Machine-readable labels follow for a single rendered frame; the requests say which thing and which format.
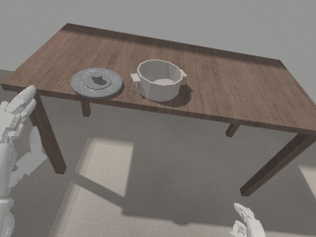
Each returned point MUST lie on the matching robot right hand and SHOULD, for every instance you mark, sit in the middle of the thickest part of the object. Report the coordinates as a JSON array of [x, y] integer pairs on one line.
[[253, 227]]

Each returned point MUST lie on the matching robot left forearm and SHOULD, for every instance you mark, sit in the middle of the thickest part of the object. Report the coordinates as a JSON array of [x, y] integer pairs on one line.
[[7, 220]]

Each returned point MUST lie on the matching knob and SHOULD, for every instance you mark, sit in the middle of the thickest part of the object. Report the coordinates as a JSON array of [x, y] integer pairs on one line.
[[97, 76]]

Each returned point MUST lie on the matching robot left hand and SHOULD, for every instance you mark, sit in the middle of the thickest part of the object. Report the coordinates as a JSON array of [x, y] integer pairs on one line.
[[12, 116]]

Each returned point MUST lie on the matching pot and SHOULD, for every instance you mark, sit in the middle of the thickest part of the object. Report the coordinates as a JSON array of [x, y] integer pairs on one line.
[[158, 80]]

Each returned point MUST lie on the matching lid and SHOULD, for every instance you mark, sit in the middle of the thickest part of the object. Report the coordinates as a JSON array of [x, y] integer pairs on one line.
[[83, 85]]

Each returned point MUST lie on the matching table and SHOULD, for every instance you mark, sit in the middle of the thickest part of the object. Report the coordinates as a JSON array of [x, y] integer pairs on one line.
[[221, 85]]

